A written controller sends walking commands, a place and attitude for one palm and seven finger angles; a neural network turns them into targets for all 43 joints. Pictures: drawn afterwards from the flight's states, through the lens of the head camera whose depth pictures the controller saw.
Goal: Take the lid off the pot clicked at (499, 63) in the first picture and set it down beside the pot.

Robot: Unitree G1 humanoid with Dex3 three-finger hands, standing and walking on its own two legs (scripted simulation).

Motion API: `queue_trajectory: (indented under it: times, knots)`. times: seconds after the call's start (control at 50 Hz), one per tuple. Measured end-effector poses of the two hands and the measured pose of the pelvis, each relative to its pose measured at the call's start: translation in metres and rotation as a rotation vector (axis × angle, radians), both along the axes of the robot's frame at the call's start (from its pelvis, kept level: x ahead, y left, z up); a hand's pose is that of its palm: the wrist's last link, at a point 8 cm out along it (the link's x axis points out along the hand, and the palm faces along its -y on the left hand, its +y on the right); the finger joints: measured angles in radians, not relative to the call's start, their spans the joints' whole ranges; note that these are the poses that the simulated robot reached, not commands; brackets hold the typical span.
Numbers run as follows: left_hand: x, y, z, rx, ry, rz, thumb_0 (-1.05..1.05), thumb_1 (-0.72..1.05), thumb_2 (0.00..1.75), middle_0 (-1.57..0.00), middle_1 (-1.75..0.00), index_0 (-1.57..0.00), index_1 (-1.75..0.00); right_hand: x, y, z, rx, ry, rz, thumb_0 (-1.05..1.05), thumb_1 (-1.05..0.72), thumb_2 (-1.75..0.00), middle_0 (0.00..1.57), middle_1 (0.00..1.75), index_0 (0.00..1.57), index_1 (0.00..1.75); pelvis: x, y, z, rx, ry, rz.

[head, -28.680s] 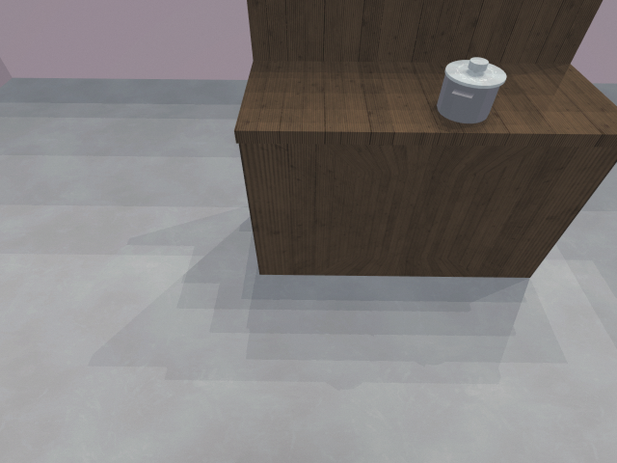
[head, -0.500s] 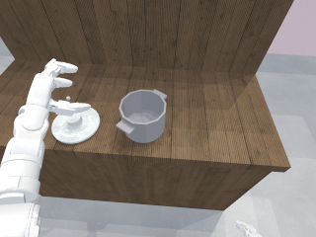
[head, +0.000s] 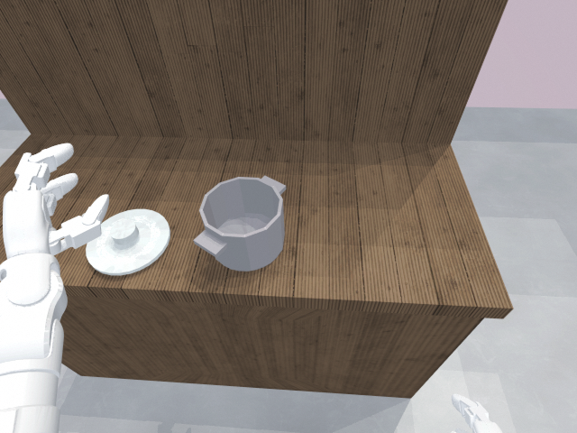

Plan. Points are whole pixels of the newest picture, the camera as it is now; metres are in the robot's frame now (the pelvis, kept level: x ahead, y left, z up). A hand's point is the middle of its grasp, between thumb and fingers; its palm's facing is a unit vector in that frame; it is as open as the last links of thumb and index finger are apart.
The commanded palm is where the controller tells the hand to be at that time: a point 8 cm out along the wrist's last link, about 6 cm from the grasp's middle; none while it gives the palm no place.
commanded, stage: draw the hand back to the body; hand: left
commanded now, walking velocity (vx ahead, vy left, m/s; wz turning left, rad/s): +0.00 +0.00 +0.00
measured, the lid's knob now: (124, 232) +0.45 +0.36 -0.04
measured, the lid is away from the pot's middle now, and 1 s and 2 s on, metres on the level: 0.23 0.23 0.23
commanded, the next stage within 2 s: step back with the hand held close in 1.10 s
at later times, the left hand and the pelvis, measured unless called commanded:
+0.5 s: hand (62, 276) +0.24 +0.27 +0.16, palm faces +0.43 -0.84 -0.32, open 7.4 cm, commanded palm +0.18 +0.30 +0.17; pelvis -0.02 +0.00 +0.00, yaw +0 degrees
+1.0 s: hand (34, 353) +0.16 +0.25 +0.16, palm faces +0.38 -0.83 -0.40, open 7.4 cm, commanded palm +0.11 +0.29 +0.17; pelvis -0.02 +0.01 +0.00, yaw +0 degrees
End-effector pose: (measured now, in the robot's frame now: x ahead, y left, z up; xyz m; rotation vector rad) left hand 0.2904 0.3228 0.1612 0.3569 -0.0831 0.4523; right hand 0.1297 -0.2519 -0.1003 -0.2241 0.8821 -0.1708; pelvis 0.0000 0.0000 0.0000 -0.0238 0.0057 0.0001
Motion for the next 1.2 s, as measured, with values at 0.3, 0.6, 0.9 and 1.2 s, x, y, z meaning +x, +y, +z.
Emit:
queue_trajectory:
  times: [0.3, 0.6, 0.9, 1.2]
  knots:
    - [-0.055, -0.016, 0.008, 0.018, -0.058, -0.026, 0.01, 0.78, 0.82, -0.22, -0.4, -0.22, -0.4, 0.025, 0.02, 0.014, 0.045, -0.152, 0.065, 0.01, -0.9, -0.9, 0.2, 0.3, 0.2, 0.3, -0.011, -0.001, 0.0, 0.005, -0.043, -0.003]
    - [-0.109, -0.021, 0.009, 0.053, -0.061, -0.045, 0.01, 0.89, 0.9, -0.21, -0.3, -0.21, -0.31, 0.022, 0.037, 0.019, 0.055, -0.194, 0.102, 0.01, -0.9, -0.9, 0.2, 0.3, 0.2, 0.3, -0.019, 0.005, 0.0, 0.006, -0.066, -0.004]
    - [-0.158, -0.034, 0.013, 0.1, -0.048, -0.085, 0.01, 0.89, 0.9, -0.21, -0.3, -0.21, -0.3, 0.025, 0.044, 0.028, 0.046, -0.25, 0.126, 0.02, -0.9, -0.9, 0.2, 0.3, 0.2, 0.3, -0.022, 0.011, -0.001, 0.002, -0.076, -0.005]
    - [-0.174, -0.034, 0.011, 0.105, -0.033, -0.073, 0.01, 0.89, 0.9, -0.21, -0.3, -0.21, -0.3, 0.031, 0.053, 0.031, 0.046, -0.269, 0.135, 0.02, -0.9, -0.9, 0.2, 0.3, 0.2, 0.3, -0.023, 0.014, -0.002, 0.0, -0.078, -0.003]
